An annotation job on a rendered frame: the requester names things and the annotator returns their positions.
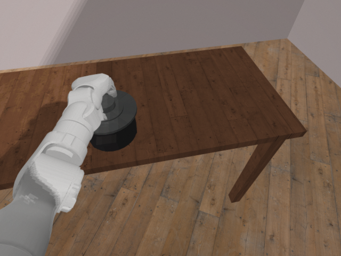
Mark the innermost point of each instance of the knob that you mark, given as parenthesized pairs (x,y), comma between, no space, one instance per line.
(108,103)

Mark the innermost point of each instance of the table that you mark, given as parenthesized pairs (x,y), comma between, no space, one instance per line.
(188,104)

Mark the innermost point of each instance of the robot left upper arm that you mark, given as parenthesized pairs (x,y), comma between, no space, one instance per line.
(50,186)

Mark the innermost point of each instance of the left robot hand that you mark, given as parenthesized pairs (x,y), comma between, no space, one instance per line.
(103,82)

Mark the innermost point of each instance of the pot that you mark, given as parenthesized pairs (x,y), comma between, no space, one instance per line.
(115,141)

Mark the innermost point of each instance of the robot left forearm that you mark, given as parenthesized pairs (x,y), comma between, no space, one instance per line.
(74,130)

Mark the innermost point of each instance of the lid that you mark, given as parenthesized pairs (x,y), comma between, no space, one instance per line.
(122,115)

